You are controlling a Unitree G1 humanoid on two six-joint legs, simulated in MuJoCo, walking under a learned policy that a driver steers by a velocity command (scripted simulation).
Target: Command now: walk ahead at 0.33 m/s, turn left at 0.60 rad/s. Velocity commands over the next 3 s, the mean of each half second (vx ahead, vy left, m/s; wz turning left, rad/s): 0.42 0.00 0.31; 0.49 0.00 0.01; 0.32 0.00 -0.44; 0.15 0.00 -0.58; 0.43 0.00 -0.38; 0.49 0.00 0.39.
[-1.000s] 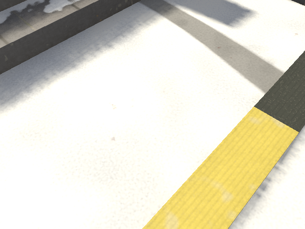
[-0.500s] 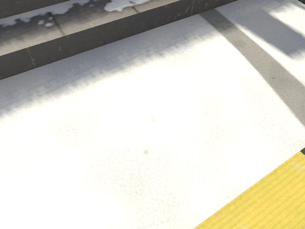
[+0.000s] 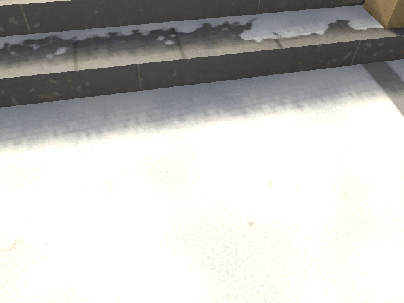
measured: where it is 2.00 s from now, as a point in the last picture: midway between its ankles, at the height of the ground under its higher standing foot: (146, 237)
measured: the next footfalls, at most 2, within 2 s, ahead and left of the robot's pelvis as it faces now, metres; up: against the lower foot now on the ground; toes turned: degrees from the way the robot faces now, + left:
right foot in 0.40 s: +0.20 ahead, -0.08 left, +0.01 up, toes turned +3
left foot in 0.96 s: +0.54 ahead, +0.22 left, -0.02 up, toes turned +9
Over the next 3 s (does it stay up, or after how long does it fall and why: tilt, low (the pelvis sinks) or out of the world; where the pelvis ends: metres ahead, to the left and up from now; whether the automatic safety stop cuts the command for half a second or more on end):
stays up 1.16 -0.10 -0.03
